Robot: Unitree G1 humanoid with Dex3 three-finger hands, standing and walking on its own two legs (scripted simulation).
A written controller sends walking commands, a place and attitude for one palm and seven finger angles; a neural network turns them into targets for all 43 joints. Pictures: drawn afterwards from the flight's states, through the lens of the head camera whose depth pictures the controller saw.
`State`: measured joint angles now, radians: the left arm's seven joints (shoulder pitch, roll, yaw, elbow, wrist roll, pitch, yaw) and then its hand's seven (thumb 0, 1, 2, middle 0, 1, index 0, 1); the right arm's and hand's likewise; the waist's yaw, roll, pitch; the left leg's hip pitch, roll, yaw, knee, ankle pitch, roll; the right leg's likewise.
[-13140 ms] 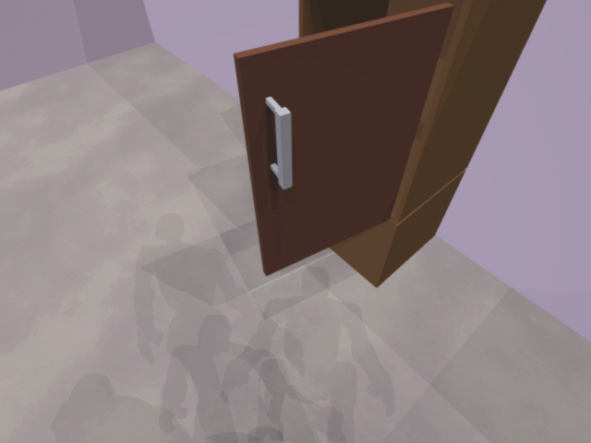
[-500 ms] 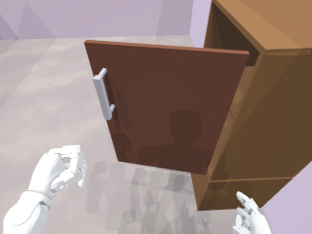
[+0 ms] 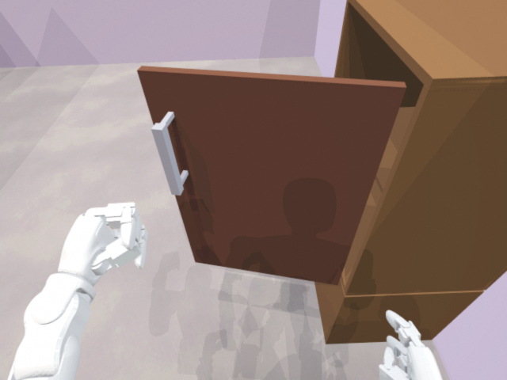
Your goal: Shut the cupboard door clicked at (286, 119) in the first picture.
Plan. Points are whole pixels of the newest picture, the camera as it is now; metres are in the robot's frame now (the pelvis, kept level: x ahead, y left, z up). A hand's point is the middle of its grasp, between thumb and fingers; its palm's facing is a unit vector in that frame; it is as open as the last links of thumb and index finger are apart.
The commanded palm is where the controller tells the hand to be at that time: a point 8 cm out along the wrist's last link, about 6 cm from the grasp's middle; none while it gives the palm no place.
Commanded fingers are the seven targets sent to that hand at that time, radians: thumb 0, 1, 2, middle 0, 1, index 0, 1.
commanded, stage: bring the fist close to the handle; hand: left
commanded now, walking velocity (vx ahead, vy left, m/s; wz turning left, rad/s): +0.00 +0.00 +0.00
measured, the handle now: (173, 155) +0.48 +0.19 +0.11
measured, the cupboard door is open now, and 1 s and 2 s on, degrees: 77 77 69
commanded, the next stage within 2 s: push the door shut along its arc in 1.12 s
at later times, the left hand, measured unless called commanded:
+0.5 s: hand (164, 213) +0.34 +0.17 +0.11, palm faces -0.13 -0.99 -0.05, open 3.1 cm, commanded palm +0.32 +0.22 +0.12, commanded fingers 0.00 0.90 0.90 -1.30 -1.50 -1.30 -1.50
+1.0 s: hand (175, 188) +0.38 +0.16 +0.12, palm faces -0.11 -0.99 -0.06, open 3.1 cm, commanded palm +0.36 +0.21 +0.12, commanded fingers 0.00 0.90 0.90 -1.30 -1.50 -1.30 -1.50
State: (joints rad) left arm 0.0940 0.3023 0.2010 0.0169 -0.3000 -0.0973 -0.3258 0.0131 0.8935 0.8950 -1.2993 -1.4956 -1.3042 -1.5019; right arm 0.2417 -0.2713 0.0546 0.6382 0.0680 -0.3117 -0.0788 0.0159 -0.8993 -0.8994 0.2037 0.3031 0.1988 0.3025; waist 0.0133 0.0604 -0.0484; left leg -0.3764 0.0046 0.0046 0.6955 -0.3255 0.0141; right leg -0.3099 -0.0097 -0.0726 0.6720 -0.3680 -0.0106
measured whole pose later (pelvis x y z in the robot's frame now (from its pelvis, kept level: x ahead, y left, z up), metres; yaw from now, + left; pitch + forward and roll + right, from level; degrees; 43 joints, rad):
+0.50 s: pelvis +0.01 +0.01 +0.00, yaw -1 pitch +3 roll +0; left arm -0.14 0.29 0.17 0.24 -0.25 -0.05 -0.28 0.01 0.90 0.90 -1.30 -1.50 -1.30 -1.50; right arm 0.25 -0.27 0.04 0.63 0.06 -0.23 -0.07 0.02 -0.90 -0.90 0.20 0.30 0.20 0.30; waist -0.02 0.05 -0.05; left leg -0.39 0.00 0.03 0.67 -0.33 0.03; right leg -0.34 -0.02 -0.05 0.66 -0.37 0.00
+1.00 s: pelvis +0.02 +0.00 +0.00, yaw -2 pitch +4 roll +0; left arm -0.31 0.31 0.19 0.44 -0.23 -0.12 -0.25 0.01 0.90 0.89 -1.30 -1.50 -1.30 -1.50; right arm 0.28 -0.28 0.03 0.64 0.06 -0.14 -0.04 0.01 -0.90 -0.90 0.20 0.30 0.20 0.30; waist -0.04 0.04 -0.05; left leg -0.40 0.01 0.04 0.66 -0.33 0.02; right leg -0.35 -0.01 -0.04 0.65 -0.36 -0.01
